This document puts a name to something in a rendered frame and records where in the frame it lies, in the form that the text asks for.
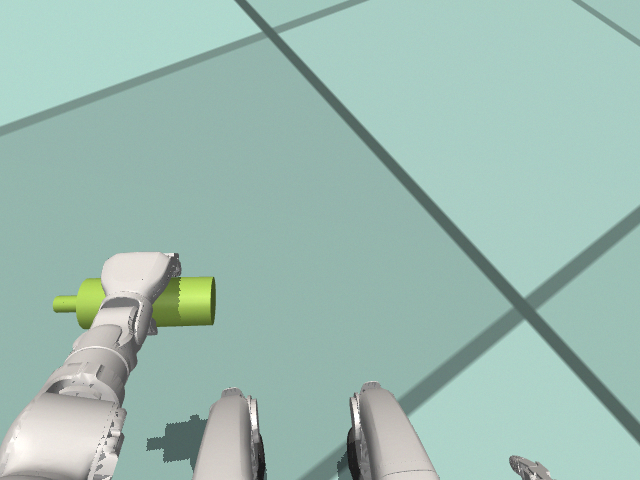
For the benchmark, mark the bottle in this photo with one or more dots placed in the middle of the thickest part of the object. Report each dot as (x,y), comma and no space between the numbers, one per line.
(186,301)

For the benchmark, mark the right robot hand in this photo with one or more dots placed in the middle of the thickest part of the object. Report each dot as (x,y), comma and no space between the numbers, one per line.
(529,470)

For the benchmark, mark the left robot hand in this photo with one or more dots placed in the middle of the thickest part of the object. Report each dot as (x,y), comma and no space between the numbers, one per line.
(143,273)

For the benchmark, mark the left robot arm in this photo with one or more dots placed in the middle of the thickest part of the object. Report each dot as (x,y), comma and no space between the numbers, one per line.
(71,430)

